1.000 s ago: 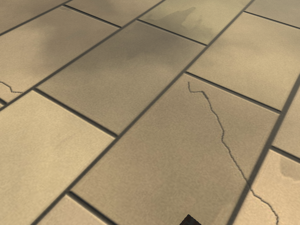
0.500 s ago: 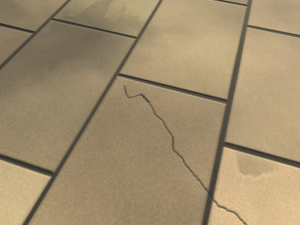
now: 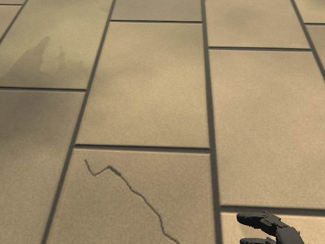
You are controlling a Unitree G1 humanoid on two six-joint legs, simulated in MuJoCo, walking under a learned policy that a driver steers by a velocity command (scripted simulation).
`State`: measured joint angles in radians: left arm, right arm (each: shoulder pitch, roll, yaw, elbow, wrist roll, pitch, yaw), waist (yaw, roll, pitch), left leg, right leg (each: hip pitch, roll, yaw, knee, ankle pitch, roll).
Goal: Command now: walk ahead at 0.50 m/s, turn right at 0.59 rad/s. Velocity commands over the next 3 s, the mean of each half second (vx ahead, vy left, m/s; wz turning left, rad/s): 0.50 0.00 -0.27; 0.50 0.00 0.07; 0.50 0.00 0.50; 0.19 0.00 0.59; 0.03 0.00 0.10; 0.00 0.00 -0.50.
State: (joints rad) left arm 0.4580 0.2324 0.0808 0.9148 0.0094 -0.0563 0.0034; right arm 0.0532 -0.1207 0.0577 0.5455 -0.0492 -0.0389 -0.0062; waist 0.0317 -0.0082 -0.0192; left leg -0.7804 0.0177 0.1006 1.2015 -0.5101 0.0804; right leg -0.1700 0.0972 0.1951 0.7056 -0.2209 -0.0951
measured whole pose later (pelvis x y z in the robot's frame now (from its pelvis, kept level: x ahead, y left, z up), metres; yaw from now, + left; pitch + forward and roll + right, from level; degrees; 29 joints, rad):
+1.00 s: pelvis +0.67 +0.00 +0.08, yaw -1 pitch +4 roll -1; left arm 0.39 0.25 0.05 0.91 0.01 -0.07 0.01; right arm 0.01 -0.25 -0.04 0.74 0.02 -0.10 0.04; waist 0.05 0.01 0.00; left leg -0.57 -0.03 0.02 0.62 -0.11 0.09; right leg -0.11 -0.01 -0.01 0.82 -0.48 0.01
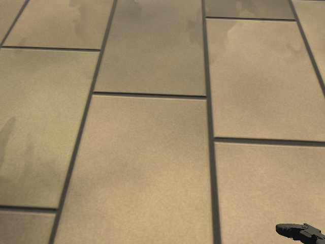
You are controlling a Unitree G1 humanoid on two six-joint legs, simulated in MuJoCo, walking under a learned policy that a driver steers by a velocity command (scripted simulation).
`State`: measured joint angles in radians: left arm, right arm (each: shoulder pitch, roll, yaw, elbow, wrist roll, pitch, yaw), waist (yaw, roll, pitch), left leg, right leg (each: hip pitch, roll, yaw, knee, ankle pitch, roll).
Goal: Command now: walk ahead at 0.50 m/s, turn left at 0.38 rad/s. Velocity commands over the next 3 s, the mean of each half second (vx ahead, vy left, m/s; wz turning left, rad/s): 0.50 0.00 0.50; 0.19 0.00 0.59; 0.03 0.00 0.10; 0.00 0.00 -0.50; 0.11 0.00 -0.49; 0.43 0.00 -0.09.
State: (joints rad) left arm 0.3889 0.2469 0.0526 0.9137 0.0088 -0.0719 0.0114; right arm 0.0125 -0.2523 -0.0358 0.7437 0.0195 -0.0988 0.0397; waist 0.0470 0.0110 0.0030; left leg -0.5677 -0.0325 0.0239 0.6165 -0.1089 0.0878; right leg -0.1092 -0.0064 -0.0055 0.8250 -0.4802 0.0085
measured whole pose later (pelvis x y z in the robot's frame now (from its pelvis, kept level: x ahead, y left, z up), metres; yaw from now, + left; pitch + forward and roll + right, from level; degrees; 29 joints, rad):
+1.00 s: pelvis +0.41 +0.07 +0.01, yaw +34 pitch +3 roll -1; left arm 0.12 0.31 0.07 0.76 0.00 -0.03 0.02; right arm 0.12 -0.29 -0.08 0.57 0.00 0.00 0.02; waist 0.01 -0.01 0.07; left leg -0.47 -0.05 -0.03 0.54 -0.13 0.06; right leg -0.48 -0.03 0.01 1.17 -0.52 0.05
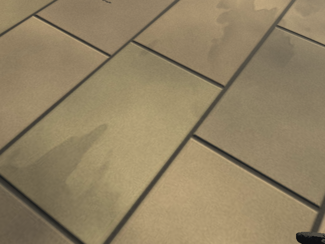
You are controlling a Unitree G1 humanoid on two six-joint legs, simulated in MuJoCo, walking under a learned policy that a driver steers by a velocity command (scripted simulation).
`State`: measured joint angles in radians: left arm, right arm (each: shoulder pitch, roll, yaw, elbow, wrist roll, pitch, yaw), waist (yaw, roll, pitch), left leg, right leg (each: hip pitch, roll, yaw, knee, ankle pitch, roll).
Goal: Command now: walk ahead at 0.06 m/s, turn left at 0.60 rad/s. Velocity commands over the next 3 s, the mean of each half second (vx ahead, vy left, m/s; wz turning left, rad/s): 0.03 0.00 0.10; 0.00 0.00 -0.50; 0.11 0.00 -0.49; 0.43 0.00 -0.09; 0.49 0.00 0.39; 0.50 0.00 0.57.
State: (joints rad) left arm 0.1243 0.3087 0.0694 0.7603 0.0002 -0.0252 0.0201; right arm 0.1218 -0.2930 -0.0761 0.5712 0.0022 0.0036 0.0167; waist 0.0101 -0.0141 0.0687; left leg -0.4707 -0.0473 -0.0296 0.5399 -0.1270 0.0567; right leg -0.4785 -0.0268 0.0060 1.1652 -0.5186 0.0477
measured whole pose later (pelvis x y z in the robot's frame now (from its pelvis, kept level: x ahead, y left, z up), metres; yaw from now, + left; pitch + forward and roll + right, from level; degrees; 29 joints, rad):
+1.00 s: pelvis +0.03 -0.08 +0.00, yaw -17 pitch +3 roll +2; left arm 0.22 0.28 0.06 0.60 0.01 0.02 0.00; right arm 0.13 -0.31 -0.10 0.67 -0.01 0.03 -0.05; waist 0.01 0.04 0.03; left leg -0.57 0.02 -0.02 1.13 -0.47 -0.06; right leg -0.35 0.02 0.03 0.60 -0.29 -0.05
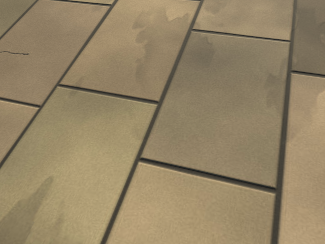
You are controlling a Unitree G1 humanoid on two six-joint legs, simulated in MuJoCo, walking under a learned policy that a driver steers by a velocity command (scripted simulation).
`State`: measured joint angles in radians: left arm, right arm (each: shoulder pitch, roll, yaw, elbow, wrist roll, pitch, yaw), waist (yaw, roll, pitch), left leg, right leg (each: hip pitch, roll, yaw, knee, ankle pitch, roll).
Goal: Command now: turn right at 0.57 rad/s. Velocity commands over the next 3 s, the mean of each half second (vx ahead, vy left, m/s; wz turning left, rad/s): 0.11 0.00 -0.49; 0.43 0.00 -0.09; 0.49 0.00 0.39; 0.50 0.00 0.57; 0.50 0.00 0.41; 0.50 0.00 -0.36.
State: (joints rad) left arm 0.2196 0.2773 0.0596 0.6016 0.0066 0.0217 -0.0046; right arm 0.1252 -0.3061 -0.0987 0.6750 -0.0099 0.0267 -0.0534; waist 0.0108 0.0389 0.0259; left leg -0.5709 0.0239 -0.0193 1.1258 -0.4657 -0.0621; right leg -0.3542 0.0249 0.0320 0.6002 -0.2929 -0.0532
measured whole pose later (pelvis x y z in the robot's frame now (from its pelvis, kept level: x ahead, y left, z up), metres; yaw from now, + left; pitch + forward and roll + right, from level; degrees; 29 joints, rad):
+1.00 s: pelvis +0.22 -0.11 +0.02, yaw -16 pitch +2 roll -1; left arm 0.35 0.26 0.04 0.71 0.00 -0.08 -0.02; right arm 0.22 -0.32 -0.05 0.74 0.01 -0.07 0.01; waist 0.03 0.05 0.00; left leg -0.65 0.11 -0.02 1.05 -0.17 0.00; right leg -0.12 0.06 -0.03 0.30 -0.20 -0.06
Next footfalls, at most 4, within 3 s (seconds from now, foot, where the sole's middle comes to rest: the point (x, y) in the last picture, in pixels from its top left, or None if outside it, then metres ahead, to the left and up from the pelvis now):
0.36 left None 0.07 0.13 -0.77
0.76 right None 0.20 -0.20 -0.77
1.28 left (205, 210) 0.59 -0.08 -0.77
1.76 right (245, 153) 0.85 -0.28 -0.77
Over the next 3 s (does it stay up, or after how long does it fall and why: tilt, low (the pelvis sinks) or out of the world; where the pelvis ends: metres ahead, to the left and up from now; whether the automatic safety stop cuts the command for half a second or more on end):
stays up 1.32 0.04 0.00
